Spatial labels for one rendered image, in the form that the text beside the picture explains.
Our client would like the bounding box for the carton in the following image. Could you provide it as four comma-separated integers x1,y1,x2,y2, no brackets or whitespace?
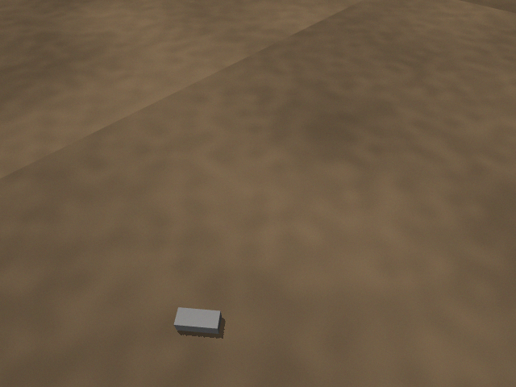
174,307,222,334

